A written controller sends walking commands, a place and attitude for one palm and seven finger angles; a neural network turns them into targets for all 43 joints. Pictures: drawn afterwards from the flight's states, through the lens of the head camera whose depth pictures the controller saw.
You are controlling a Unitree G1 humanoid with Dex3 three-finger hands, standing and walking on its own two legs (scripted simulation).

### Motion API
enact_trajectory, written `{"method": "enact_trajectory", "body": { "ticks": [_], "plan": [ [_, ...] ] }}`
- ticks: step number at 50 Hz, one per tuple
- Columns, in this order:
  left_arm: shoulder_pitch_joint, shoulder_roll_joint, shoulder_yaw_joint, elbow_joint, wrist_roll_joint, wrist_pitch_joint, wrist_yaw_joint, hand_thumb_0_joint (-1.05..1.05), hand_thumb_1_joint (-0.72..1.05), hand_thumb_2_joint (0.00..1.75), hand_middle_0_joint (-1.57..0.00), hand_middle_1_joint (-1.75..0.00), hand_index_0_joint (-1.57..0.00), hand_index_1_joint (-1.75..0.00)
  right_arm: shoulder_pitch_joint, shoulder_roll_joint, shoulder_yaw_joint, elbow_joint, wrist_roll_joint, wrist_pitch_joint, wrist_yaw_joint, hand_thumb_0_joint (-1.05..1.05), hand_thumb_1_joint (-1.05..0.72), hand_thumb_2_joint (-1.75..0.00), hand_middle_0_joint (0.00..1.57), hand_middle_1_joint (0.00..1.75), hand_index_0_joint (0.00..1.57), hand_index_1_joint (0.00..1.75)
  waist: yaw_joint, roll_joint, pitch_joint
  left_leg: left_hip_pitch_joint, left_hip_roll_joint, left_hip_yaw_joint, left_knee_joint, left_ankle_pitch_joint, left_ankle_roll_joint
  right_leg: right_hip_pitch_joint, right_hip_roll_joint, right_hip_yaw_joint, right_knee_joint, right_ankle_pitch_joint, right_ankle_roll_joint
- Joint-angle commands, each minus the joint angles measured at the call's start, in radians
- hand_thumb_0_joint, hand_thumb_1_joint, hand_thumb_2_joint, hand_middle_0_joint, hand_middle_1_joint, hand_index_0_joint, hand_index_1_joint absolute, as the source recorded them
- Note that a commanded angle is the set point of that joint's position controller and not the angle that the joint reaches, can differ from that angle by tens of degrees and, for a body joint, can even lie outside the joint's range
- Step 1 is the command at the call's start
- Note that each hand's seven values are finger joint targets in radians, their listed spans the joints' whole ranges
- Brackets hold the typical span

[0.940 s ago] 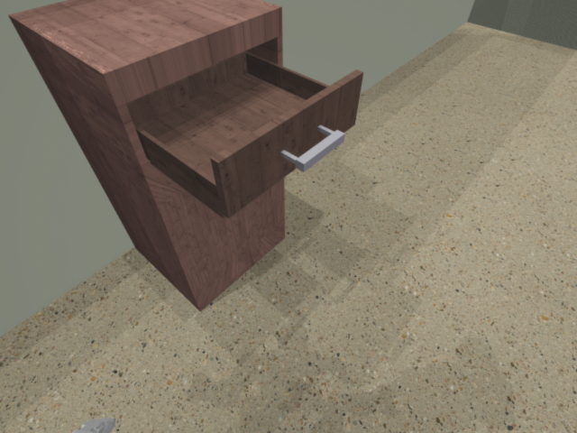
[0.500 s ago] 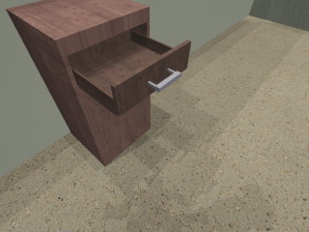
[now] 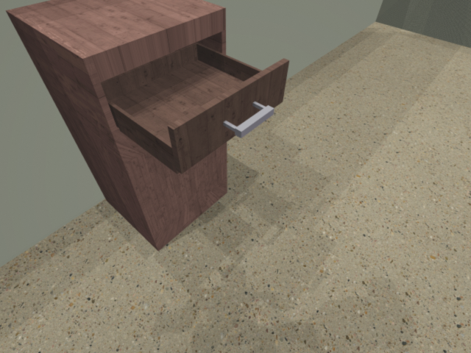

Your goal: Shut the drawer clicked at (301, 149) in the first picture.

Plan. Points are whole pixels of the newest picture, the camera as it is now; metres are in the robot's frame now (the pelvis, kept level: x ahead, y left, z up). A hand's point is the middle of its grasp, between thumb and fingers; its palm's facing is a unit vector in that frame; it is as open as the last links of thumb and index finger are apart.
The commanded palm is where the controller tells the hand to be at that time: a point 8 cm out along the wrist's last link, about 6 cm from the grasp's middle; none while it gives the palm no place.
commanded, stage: stand and wait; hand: left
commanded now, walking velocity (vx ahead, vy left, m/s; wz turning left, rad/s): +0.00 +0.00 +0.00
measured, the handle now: (248, 117) +0.67 +0.01 +0.02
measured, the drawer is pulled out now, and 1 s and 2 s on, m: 0.28 0.28 0.28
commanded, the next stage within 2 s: look at it before walking up in 0.12 s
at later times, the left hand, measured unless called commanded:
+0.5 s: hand out of the picture +0.09 +0.25 -0.16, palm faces -0.03 -0.94 -0.33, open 7.4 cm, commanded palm none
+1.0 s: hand out of the picture +0.08 +0.24 -0.16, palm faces -0.06 -0.94 -0.32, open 7.4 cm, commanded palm none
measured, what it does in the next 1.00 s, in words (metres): stands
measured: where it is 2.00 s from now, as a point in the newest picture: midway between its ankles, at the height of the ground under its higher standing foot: outside the picture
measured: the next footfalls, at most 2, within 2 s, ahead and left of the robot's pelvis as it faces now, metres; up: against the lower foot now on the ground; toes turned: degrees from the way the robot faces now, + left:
left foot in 1.70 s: +0.04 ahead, +0.13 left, +0.00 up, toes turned -29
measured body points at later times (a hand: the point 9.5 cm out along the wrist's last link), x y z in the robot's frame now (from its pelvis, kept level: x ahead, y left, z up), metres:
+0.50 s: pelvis +0.01 +0.01 +0.00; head +0.02 +0.01 +0.45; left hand +0.09 +0.30 -0.13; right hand +0.10 -0.29 -0.13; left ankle +0.00 +0.13 -0.75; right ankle +0.00 -0.11 -0.75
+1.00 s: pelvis +0.00 +0.00 +0.00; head +0.01 +0.00 +0.45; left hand +0.08 +0.29 -0.14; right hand +0.09 -0.28 -0.14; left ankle +0.00 +0.13 -0.75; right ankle +0.00 -0.11 -0.75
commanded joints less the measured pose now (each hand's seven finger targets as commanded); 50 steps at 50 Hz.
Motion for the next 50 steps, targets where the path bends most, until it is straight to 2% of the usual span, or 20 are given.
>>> {"method": "enact_trajectory", "body": {
  "ticks": [1, 10, 21, 29, 39, 42, 43, 45, 47, 50],
  "plan": [
    [-0.042, 0.203, 0.043, -0.061, -0.004, -0.021, 0.016, 0.0, 0.9, 0.9, -0.2, -0.3, -0.2, -0.3, -0.051, -0.201, -0.035, -0.067, 0.004, -0.025, -0.012, 0.0, -0.9, -0.9, 0.2, 0.3, 0.2, 0.3, 0.001, 0.006, -0.051, 0.019, 0.094, -0.089, -0.065, 0.086, 0.045, -0.014, -0.129, 0.12, -0.08, 0.053, -0.019],
    [-0.04, 0.2, 0.043, -0.061, -0.003, -0.023, 0.018, 0.0, 0.9, 0.9, -0.2, -0.3, -0.2, -0.3, -0.062, -0.203, -0.035, -0.068, 0.005, -0.03, -0.014, 0.0, -0.9, -0.9, 0.2, 0.3, 0.2, 0.3, 0.002, 0.006, -0.076, 0.043, 0.1, -0.089, -0.061, 0.162, 0.047, 0.009, -0.131, 0.106, -0.06, 0.149, -0.016],
    [-0.041, 0.202, 0.043, -0.058, -0.003, -0.023, 0.018, 0.0, 0.9, 0.9, -0.2, -0.3, -0.2, -0.3, -0.073, -0.207, -0.033, -0.068, 0.007, -0.029, -0.016, 0.0, -0.9, -0.9, 0.2, 0.3, 0.2, 0.3, 0.003, 0.009, -0.067, 0.052, 0.103, -0.089, -0.072, 0.188, 0.046, 0.022, -0.131, 0.1, -0.063, 0.177, -0.012],
    [-0.032, 0.205, 0.044, -0.057, -0.003, -0.025, 0.02, 0.0, 0.9, 0.9, -0.2, -0.3, -0.2, -0.3, -0.075, -0.21, -0.032, -0.068, 0.007, -0.029, -0.017, 0.0, -0.9, -0.9, 0.2, 0.3, 0.2, 0.3, 0.002, 0.002, -0.088, 0.079, 0.105, -0.086, -0.068, 0.232, 0.046, 0.037, -0.136, 0.1, -0.064, 0.226, -0.013],
    [-0.031, 0.207, 0.044, -0.055, -0.003, -0.026, 0.019, 0.0, 0.9, 0.9, -0.2, -0.3, -0.2, -0.3, -0.078, -0.208, -0.031, -0.066, 0.007, -0.026, -0.016, 0.0, -0.9, -0.9, 0.2, 0.3, 0.2, 0.3, 0.002, -0.003, -0.062, 0.066, 0.101, -0.088, -0.08, 0.185, 0.044, 0.031, -0.137, 0.104, -0.087, 0.193, -0.012],
    [-0.035, 0.21, 0.048, -0.06, -0.003, -0.022, 0.017, 0.0, 0.9, 0.9, -0.2, -0.3, -0.2, -0.3, -0.069, -0.213, -0.036, -0.068, 0.005, -0.027, -0.019, 0.0, -0.9, -0.9, 0.2, 0.3, 0.2, 0.3, -0.001, 0.001, -0.066, 0.087, 0.108, -0.068, -0.064, 0.193, 0.041, 0.014, -0.132, 0.12, -0.076, 0.232, -0.019],
    [-0.023, 0.188, 0.049, -0.064, -0.003, -0.015, 0.018, 0.0, 0.9, 0.9, -0.2, -0.3, -0.2, -0.3, -0.05, -0.187, -0.034, -0.07, 0.004, -0.023, -0.021, 0.0, -0.9, -0.9, 0.2, 0.3, 0.2, 0.3, -0.003, 0.0, -0.076, 0.096, 0.111, -0.052, -0.04, 0.21, 0.037, 0.006, -0.128, 0.125, -0.054, 0.267, -0.018],
    [0.023, 0.106, 0.038, -0.065, -0.003, 0.01, 0.023, 0.0, 0.9, 0.9, -0.2, -0.3, -0.2, -0.3, -0.001, -0.097, -0.023, -0.073, 0.002, -0.007, -0.026, 0.0, -0.9, -0.9, 0.2, 0.3, 0.2, 0.3, -0.007, -0.007, -0.069, 0.083, 0.113, -0.013, 0.002, 0.198, 0.02, -0.027, -0.123, 0.138, -0.01, 0.298, -0.008],
    [0.048, 0.1, 0.044, -0.089, -0.001, 0.027, 0.023, 0.0, 0.9, 0.9, -0.2, -0.3, -0.2, -0.3, 0.025, -0.093, -0.033, -0.096, 0.002, 0.006, -0.031, 0.0, -0.9, -0.9, 0.2, 0.3, 0.2, 0.3, -0.008, -0.004, -0.053, 0.068, 0.118, 0.005, 0.03, 0.163, 0.019, -0.073, -0.109, 0.152, 0.036, 0.287, -0.008],
    [0.064, 0.094, 0.058, -0.133, 0.004, 0.041, 0.016, 0.0, 0.9, 0.9, -0.2, -0.3, -0.2, -0.3, 0.032, -0.108, -0.056, -0.142, 0.0, 0.017, -0.034, 0.0, -0.9, -0.9, 0.2, 0.3, 0.2, 0.3, -0.008, 0.013, -0.033, 0.047, 0.15, 0.0, 0.059, 0.104, 0.037, -0.158, -0.074, 0.158, 0.116, 0.235, -0.007]
  ]
}}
